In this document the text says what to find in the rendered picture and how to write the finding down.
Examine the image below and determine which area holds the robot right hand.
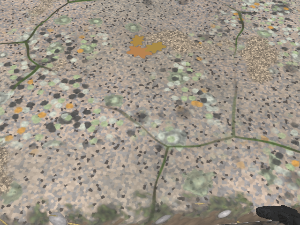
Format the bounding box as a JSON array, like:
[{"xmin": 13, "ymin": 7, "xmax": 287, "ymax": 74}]
[{"xmin": 256, "ymin": 204, "xmax": 300, "ymax": 225}]

